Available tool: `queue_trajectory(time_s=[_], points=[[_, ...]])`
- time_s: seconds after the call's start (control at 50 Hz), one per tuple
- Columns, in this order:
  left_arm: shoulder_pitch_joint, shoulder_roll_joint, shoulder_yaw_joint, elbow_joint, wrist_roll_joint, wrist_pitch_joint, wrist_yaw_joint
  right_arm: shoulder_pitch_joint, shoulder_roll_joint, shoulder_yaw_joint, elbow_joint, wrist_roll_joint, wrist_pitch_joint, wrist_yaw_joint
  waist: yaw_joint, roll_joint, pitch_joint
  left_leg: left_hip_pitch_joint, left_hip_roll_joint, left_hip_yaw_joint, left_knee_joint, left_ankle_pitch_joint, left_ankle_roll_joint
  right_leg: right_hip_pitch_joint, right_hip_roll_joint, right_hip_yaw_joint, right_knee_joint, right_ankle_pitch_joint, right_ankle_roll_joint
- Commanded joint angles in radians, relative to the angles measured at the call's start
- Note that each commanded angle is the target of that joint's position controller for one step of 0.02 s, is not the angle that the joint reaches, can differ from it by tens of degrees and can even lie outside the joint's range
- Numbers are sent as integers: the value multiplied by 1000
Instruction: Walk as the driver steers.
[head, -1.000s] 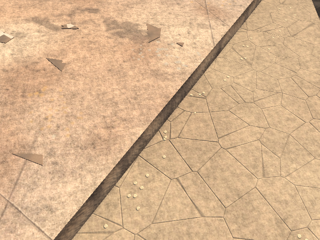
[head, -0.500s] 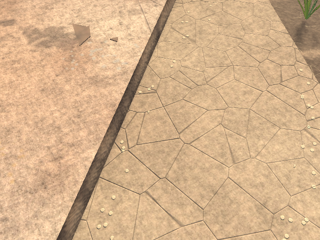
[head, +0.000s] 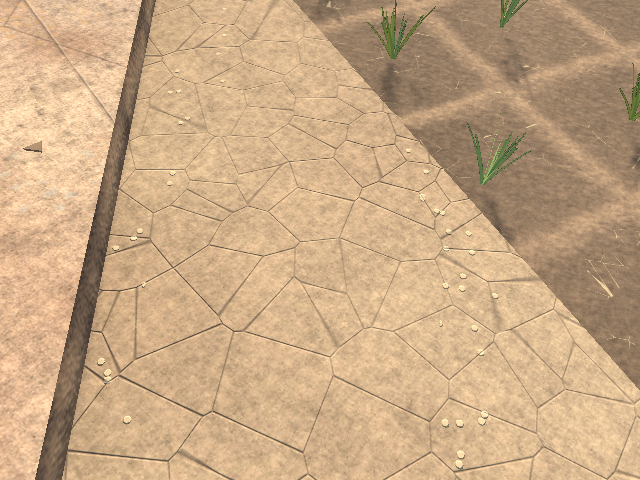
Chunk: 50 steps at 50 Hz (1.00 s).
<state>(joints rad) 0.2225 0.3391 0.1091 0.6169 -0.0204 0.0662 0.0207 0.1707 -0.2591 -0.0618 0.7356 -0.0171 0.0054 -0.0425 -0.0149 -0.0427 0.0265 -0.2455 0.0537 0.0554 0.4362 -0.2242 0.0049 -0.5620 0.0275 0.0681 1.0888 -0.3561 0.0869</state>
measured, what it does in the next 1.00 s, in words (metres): walks ahead: right foot, then left foot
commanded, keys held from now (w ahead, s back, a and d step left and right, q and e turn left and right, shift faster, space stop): e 0.04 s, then no key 0.06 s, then w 0.44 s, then w+q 0.46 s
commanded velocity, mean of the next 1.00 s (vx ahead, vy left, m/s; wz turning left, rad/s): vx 0.34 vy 0.00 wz -0.01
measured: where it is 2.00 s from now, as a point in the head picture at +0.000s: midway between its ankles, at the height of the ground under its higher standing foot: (315, 430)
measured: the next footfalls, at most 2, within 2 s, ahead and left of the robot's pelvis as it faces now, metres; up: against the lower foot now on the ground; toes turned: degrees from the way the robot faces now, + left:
right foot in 0.20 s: +0.02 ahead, -0.15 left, +0.00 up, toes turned -6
left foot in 0.70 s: +0.36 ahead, +0.05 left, +0.00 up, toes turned -3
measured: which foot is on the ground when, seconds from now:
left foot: down 0.00-0.20, up 0.22-0.68, down 0.70-1.00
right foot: up 0.00-0.18, down 0.20-0.72, up 0.74-1.00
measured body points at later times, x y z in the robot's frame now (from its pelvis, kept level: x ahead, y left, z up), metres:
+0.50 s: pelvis +0.08 -0.06 +0.00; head +0.09 -0.08 +0.45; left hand +0.17 +0.21 -0.10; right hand +0.20 -0.35 -0.11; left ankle +0.24 +0.10 -0.68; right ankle -0.02 -0.14 -0.74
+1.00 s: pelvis +0.34 -0.02 +0.00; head +0.37 +0.00 +0.45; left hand +0.52 +0.25 -0.08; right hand +0.41 -0.30 -0.11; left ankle +0.32 +0.06 -0.74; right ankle +0.48 -0.20 -0.68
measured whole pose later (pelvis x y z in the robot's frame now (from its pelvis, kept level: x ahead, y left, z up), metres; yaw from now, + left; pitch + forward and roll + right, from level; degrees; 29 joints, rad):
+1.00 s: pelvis +0.34 -0.02 +0.00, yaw +4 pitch +2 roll +0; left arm 0.14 0.30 0.05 0.65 0.02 -0.10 0.01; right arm 0.34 -0.28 -0.05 0.76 0.01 -0.06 0.01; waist -0.06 -0.03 0.03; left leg -0.17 -0.11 -0.08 0.32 -0.18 0.09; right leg -0.66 -0.09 0.09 0.85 -0.12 0.05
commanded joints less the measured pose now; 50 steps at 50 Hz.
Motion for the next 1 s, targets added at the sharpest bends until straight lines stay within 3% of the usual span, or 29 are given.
queue_trajectory(time_s=[0.02,0.1,0.14,0.16,0.18,0.2,0.22,0.24,0.26,0.28,0.3,0.32,0.36,0.4,0.48,0.6,0.64,0.66,0.68,0.7,0.72,0.74,0.76,0.78,0.8,0.82,0.84,0.9,1.0], points=[[-104,20,-9,-126,3,-19,-12,8,-202,-54,-57,4,1,-6,-44,234,-80,197,231,-135,-115,331,206,-56,-44,-53,-145,-16,13],[-90,30,-8,-128,4,-16,-26,1,-234,-65,-52,25,-1,15,-37,247,-97,148,255,-115,-90,381,210,123,-29,-111,-341,-38,-30],[-50,21,-8,-110,0,-15,-32,-3,-239,-65,-43,49,-4,24,-12,231,-106,110,254,-116,-84,177,187,234,-16,-129,-510,35,-77],[2,18,-5,-84,-1,-18,-36,-12,-221,-58,-37,59,-6,29,19,215,-108,41,237,-102,-61,55,163,352,2,-147,-624,101,-108],[61,27,1,-56,-6,-21,-34,6,-169,-39,-22,53,-12,36,40,171,-120,-60,199,-63,-4,-71,119,504,13,-134,-683,102,-135],[149,67,11,-35,-7,-27,-24,-1,-76,-7,-30,19,-21,51,65,-4,-156,-223,118,35,227,-250,37,679,-143,83,-736,79,-177],[189,202,32,-47,9,-41,-23,-56,-59,4,-99,2,-39,59,77,-259,-123,-549,-19,74,482,-434,-25,730,-392,483,-818,-51,-349],[202,171,26,-38,25,-73,-29,-130,-164,-30,-105,31,-56,54,134,-153,-88,-599,13,-62,634,-399,-18,638,-421,560,-889,-167,-424],[157,131,8,-31,26,-95,-29,-127,-197,-44,-103,52,-62,58,95,-152,-19,-619,43,-88,660,-301,4,594,-383,486,-907,-245,-388],[109,97,-3,-31,18,-110,-26,-95,-190,-46,-74,48,-64,58,67,-140,15,-613,60,-94,653,-204,14,564,-330,406,-918,-238,-347],[72,76,-13,-31,12,-115,-23,-77,-191,-49,-56,33,-68,57,50,-135,32,-604,66,-97,625,-119,9,546,-296,345,-932,-169,-320],[59,68,-18,-32,15,-121,-19,-60,-180,-48,-44,26,-72,60,36,-124,37,-572,70,-96,608,-41,5,523,-268,291,-948,-86,-305],[73,63,-19,-24,23,-132,-15,-48,-150,-41,-27,26,-82,66,31,-77,17,-553,60,-80,574,79,-10,531,-244,219,-963,58,-300],[95,64,-17,-7,20,-139,-15,-66,-128,-33,-26,24,-84,67,39,-53,14,-545,53,-77,478,151,-27,542,-233,165,-968,136,-298],[137,93,-8,35,13,-143,-15,-147,-98,-15,-50,30,-88,74,73,-64,43,-483,29,-67,272,251,-44,518,-230,104,-975,196,-293],[188,115,1,96,1,-135,-14,-223,-99,1,-92,43,-99,106,93,-55,89,-451,15,-50,138,208,13,586,-286,57,-941,260,-283],[182,124,6,108,-1,-131,-11,-205,-112,1,-98,43,-100,114,74,-61,75,-405,-1,-35,118,148,51,625,-300,32,-899,372,-262],[170,134,8,108,3,-128,-9,-169,-129,-6,-94,43,-99,113,50,-71,41,-332,-29,-14,115,119,73,637,-294,8,-844,547,-247],[155,139,9,107,6,-123,-5,-91,-152,-19,-77,39,-96,108,3,-71,-25,-204,-71,19,100,120,98,637,-269,-39,-728,766,-224],[160,123,1,104,12,-117,2,53,-192,-43,-36,37,-92,99,-62,-45,-125,11,-114,37,96,131,126,582,-221,-98,-527,904,-192],[179,94,-16,79,36,-118,12,212,-257,-63,-14,40,-86,88,-116,55,-248,311,26,-174,118,129,182,361,-183,-137,-224,675,-145],[288,-25,-51,48,39,-141,-1,261,-340,-76,-2,41,-89,95,-34,357,-366,614,264,-750,-29,-172,361,-42,24,-87,138,-90,-71],[196,60,-40,55,14,-172,-11,258,-236,-48,-16,46,-92,94,-92,252,-369,629,274,-868,-153,-282,337,-158,0,69,248,-180,-86],[96,101,-29,22,-19,-190,-21,200,-214,-40,-26,36,-91,88,-92,201,-225,520,254,-730,-164,-216,301,-228,-42,58,259,-100,-102],[49,92,-37,13,-12,-202,-19,148,-210,-38,-42,30,-90,83,-68,91,-154,387,218,-623,-164,-102,281,-201,-85,43,206,-26,-113],[23,88,-33,8,13,-207,-15,106,-192,-33,-52,25,-87,80,-36,47,-97,264,183,-543,-176,11,277,-164,-112,33,125,23,-108],[36,86,-29,7,23,-201,-13,80,-172,-25,-65,14,-88,75,-1,69,-86,185,151,-493,-198,77,273,-99,-133,39,79,58,-105],[57,57,-32,10,34,-174,-11,66,-170,-27,-73,24,-90,64,32,103,-51,65,117,-416,-248,164,292,-59,-135,15,-24,83,-65],[-129,11,-51,-34,36,-174,-11,132,-200,-38,-48,38,-82,39,-24,105,2,-15,45,-311,-243,185,236,-30,-87,-4,-368,377,-18]])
